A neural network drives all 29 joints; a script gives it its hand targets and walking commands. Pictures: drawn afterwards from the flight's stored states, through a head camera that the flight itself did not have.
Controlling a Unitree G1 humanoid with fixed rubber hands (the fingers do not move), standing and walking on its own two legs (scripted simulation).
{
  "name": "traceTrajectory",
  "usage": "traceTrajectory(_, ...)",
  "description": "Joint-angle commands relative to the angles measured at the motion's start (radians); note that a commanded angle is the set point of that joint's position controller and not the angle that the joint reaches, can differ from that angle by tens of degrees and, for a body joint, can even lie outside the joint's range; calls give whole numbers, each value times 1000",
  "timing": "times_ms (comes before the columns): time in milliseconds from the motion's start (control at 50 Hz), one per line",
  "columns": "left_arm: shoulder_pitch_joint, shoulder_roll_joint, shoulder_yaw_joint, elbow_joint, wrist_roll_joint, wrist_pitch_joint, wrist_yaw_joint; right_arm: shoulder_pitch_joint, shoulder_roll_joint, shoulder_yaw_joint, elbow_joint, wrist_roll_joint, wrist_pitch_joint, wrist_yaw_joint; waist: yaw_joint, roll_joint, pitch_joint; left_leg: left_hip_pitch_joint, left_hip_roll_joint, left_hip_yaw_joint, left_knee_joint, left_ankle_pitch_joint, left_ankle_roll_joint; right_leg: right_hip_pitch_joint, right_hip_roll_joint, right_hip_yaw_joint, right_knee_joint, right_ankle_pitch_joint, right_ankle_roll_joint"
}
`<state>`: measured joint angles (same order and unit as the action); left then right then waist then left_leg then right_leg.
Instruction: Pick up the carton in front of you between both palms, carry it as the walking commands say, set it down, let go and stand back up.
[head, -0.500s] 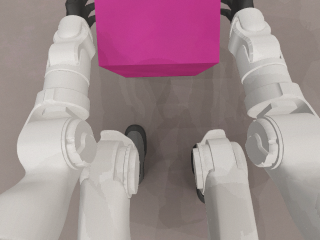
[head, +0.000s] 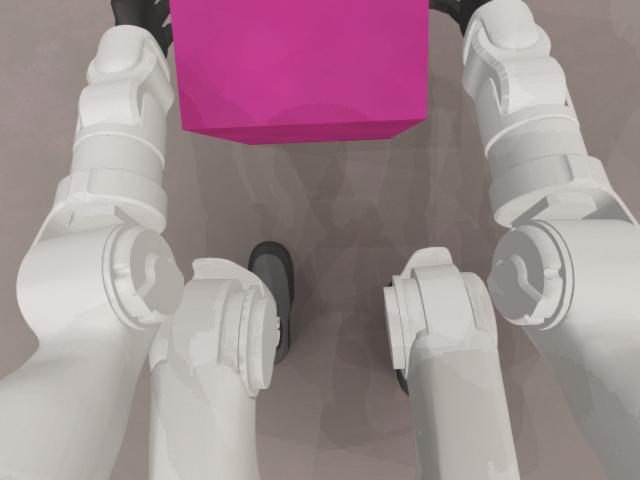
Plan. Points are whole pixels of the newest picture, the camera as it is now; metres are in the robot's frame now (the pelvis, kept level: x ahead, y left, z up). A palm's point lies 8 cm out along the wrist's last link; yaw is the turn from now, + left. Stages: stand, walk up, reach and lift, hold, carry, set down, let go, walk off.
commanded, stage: set down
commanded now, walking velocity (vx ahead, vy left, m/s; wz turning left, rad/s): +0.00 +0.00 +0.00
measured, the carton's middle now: (308, 43) +0.54 +0.04 -0.25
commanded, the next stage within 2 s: let go in 1.32 s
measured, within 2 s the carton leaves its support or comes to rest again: neither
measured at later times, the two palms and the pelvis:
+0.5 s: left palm (88, 13) +0.54 +0.22 -0.13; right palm out of the picture +0.56 -0.16 -0.12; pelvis +0.00 +0.01 +0.02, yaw -1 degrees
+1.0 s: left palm out of the picture +0.53 +0.23 +0.03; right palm out of the picture +0.56 -0.17 +0.04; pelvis +0.02 +0.01 +0.15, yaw -1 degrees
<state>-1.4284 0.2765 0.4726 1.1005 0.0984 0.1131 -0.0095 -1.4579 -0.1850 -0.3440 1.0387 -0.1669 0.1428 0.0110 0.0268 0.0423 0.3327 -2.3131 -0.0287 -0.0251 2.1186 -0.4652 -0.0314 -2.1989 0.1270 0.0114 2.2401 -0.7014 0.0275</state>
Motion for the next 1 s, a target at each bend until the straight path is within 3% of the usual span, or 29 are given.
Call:
traceTrajectory(0,-160,-67,-90,24,-1,-37,-11,-205,-18,97,3,53,-30,-8,6,-69,-812,573,-24,56,-55,147,-17,272,-33,-8,-264,233,5)
traceTrajectory(20,-137,28,-90,30,-68,-63,29,-166,-119,88,20,89,-50,-48,-35,-101,-872,575,-25,51,-57,170,-7,302,-55,-30,-250,266,13)
traceTrajectory(40,-149,81,-115,30,-90,-72,55,-216,-229,149,18,132,-65,-76,35,-89,-866,605,-15,67,-39,192,-19,287,-57,-7,-257,264,14)
traceTrajectory(80,-182,146,-151,39,-173,-109,78,-209,-233,190,45,192,-85,-96,13,-131,-910,553,-14,59,-15,250,-16,324,-76,8,-251,357,20)
traceTrajectory(100,-183,192,-102,11,-147,-125,85,-244,-268,214,2,247,-92,-106,73,-129,-948,596,-1,70,-5,329,-14,281,-76,35,-251,409,20)
traceTrajectory(120,-210,205,-168,36,-198,-123,92,-246,-264,256,-5,270,-113,-105,8,-166,-990,608,17,36,-11,334,-7,343,-81,14,-241,433,23)
traceTrajectory(220,-185,252,-199,-4,-282,-152,76,-271,-226,338,-132,401,-122,-90,129,-195,-1143,662,27,55,2,412,18,436,-87,3,-203,507,42)
traceTrajectory(260,-187,244,-259,-47,-327,-139,77,-233,-284,292,-56,373,-107,-106,22,-143,-1224,673,42,39,-25,385,2,513,-95,10,-215,494,15)
traceTrajectory(280,-213,275,-262,-42,-301,-125,80,-251,-278,324,-91,408,-92,-103,89,-119,-1236,750,37,61,-35,357,2,478,-82,4,-227,430,29)
traceTrajectory(300,-190,237,-269,-93,-328,-118,82,-202,-288,267,-69,360,-90,-101,12,-114,-1228,761,21,55,-49,362,4,435,-87,-35,-237,390,15)
traceTrajectory(320,-174,241,-266,-194,-312,-115,88,-243,-329,254,-190,376,-84,-108,75,-74,-1339,921,31,41,-29,442,7,426,-85,6,-249,415,17)
traceTrajectory(360,-159,276,-287,-174,-315,-87,101,-236,-235,361,-156,432,-70,-109,94,-157,-1376,879,29,64,-72,395,14,537,-79,-7,-261,425,21)
traceTrajectory(400,-185,279,-256,-228,-302,-73,100,-204,-330,233,-241,382,-59,-126,24,-95,-1498,967,17,39,-84,425,20,518,-55,-23,-291,426,10)
traceTrajectory(420,-202,240,-263,-318,-302,-55,108,-219,-319,257,-264,378,-42,-128,63,-90,-1556,1054,3,64,-112,452,23,534,-54,-49,-309,414,15)
traceTrajectory(460,-169,209,-300,-289,-298,-14,122,-182,-327,212,-190,349,-11,-125,-8,-45,-1438,1017,-1,63,-177,337,1,455,-49,-65,-351,326,-7)
traceTrajectory(520,-143,143,-268,-228,-262,6,116,-173,-274,217,-139,330,-7,-109,14,-33,-1322,991,-4,57,-227,291,9,332,-50,-61,-412,263,2)
traceTrajectory(540,-102,169,-220,-285,-215,8,122,-122,-327,126,-165,275,-15,-108,-33,25,-1359,968,-6,47,-229,318,-4,368,-57,-60,-407,304,-15)
traceTrajectory(640,-66,132,-192,-274,-172,0,110,-116,-238,172,-131,275,-26,-79,20,-84,-1265,849,-20,58,-342,264,10,411,-55,-59,-504,283,-5)
traceTrajectory(660,-77,138,-193,-287,-162,1,110,-116,-295,142,-111,249,-25,-80,45,-55,-1295,857,-29,81,-347,262,-5,382,-56,-47,-523,271,0)
traceTrajectory(680,-81,99,-207,-293,-190,9,108,-124,-285,147,-151,261,-32,-72,-23,-54,-1316,883,-24,56,-370,279,2,418,-50,-72,-532,308,-12)
traceTrajectory(700,-40,134,-175,-294,-146,9,122,-99,-273,138,-139,279,-23,-70,45,-44,-1416,985,-22,77,-406,226,1,453,-50,-79,-547,264,-7)
traceTrajectory(760,-57,94,-219,-330,-166,13,110,-96,-233,147,-156,294,-10,-67,51,-8,-1365,982,-17,91,-459,273,-2,479,-47,-50,-639,286,-7)
traceTrajectory(780,-23,73,-191,-297,-180,27,112,-52,-294,129,-138,254,-15,-69,-9,-30,-1372,990,-19,77,-473,253,-18,511,-41,-81,-658,294,-13)
traceTrajectory(840,8,117,-175,-381,-163,23,99,-49,-303,86,-210,225,-17,-75,24,-76,-1408,995,-34,70,-504,341,-4,528,-40,-72,-677,375,4)
traceTrajectory(880,27,84,-213,-348,-162,32,86,14,-291,92,-194,203,-14,-65,-38,-28,-1421,992,-28,73,-539,346,-23,580,-46,-66,-724,407,-6)
traceTrajectory(900,60,110,-140,-315,-140,22,86,-47,-269,106,-248,242,-16,-62,58,-56,-1452,999,-36,104,-540,394,-11,637,-29,-49,-729,475,7)
traceTrajectory(920,47,114,-202,-350,-178,28,76,5,-234,121,-281,248,-8,-59,-29,-68,-1522,1043,-22,64,-563,403,-10,752,-42,-68,-756,528,9)
traceTrajectory(960,62,93,-184,-394,-185,30,80,-27,-218,151,-282,268,0,-39,45,-94,-1514,1151,-27,60,-627,468,2,653,-27,-83,-769,495,11)
traceTrajectory(980,83,135,-147,-459,-117,24,83,31,-290,90,-279,235,1,-43,53,8,-1523,1092,-38,95,-616,416,-10,703,-41,-56,-786,478,3)
